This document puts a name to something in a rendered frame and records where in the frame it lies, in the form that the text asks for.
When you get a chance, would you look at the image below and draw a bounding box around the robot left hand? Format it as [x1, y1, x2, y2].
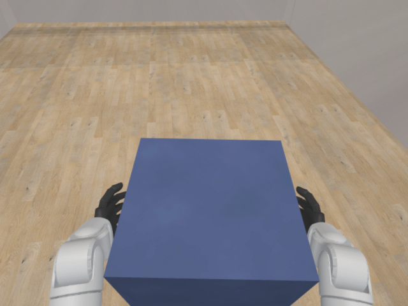
[94, 182, 126, 237]

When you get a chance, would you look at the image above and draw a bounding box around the carton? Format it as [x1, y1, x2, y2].
[103, 138, 319, 306]

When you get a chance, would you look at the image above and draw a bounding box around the right robot forearm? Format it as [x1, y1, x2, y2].
[307, 222, 374, 306]

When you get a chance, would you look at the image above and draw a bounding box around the robot right hand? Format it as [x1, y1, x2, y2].
[296, 187, 325, 233]

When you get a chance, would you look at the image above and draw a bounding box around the left robot forearm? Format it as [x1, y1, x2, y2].
[49, 217, 113, 306]

